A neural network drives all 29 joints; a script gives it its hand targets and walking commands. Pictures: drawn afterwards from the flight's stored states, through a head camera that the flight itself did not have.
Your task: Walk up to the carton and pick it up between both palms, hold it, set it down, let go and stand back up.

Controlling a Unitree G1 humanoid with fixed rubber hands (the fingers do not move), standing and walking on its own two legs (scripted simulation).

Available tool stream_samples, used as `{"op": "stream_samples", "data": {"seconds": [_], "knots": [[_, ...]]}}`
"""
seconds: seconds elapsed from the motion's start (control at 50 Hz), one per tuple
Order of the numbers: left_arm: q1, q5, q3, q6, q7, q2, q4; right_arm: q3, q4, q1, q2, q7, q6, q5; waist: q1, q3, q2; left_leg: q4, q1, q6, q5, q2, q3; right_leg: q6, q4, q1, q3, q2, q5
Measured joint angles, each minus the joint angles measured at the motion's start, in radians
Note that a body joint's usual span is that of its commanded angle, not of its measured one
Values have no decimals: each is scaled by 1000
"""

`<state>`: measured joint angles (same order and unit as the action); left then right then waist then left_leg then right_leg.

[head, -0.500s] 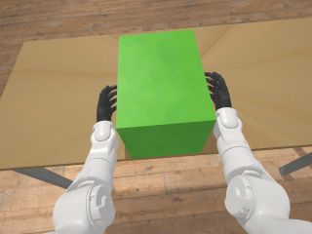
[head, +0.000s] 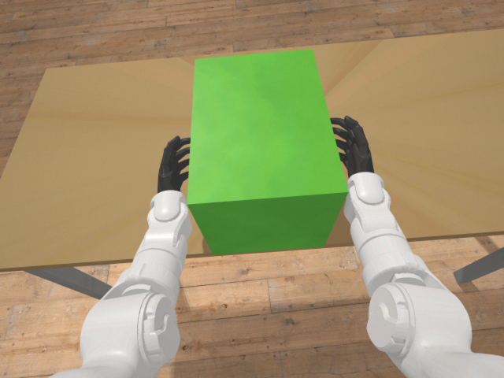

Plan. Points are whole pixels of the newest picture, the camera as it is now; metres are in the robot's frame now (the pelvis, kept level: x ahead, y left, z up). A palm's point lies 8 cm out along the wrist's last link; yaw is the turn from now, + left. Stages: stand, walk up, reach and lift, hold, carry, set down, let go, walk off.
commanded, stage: reach and lift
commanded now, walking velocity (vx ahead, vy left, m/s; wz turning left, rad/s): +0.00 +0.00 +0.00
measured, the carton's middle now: (261, 155) +0.51 -0.01 -0.02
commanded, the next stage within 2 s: none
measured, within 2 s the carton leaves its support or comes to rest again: leaves its support in 0.14 s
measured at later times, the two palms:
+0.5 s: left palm (142, 164) +0.40 +0.15 +0.12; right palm (374, 127) +0.43 -0.15 +0.14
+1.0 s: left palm (123, 182) +0.36 +0.16 +0.14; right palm (378, 152) +0.38 -0.15 +0.14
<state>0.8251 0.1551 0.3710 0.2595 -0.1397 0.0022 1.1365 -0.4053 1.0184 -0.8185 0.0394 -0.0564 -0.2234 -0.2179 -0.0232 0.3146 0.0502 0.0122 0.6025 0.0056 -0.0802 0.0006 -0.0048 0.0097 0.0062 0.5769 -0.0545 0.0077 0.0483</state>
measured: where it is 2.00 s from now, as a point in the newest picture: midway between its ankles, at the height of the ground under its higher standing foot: outside the picture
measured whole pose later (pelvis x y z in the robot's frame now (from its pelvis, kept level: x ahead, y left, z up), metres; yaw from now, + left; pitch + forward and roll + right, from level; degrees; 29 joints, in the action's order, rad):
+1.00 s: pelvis -0.02 -0.01 +0.01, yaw +3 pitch +6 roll +0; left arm 0.65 0.25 0.38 -0.40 -0.04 0.08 0.47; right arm -0.23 0.67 -0.72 0.00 -0.08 0.29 -0.12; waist 0.03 0.14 0.02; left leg 0.09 0.12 -0.01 -0.09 -0.01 0.04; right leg -0.01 0.05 0.09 0.00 0.02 0.03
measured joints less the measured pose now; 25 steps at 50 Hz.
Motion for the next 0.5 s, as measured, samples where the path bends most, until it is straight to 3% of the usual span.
{"op": "stream_samples", "data": {"seconds": [0.16,0.3,0.42,0.5], "knots": [[-66,-106,-144,-66,-31,-20,-23,139,-18,57,24,-33,78,129,-2,-2,-10,-89,-33,-7,55,-1,16,-7,-99,-33,20,4,-67],[-117,-141,-218,-164,-43,-36,-91,177,-44,73,21,-39,163,184,19,5,-29,-188,-70,-15,113,1,45,-16,-200,-80,49,5,-135],[-53,-102,-185,-302,-32,-36,-152,147,-60,7,35,-38,263,196,29,-26,-35,-259,-126,-17,152,0,59,-20,-241,-154,61,8,-162],[24,-32,-91,-383,-8,-24,-161,61,-56,-65,28,-23,336,120,29,-56,-37,-265,-164,-16,156,-3,54,-20,-233,-197,56,12,-156]]}}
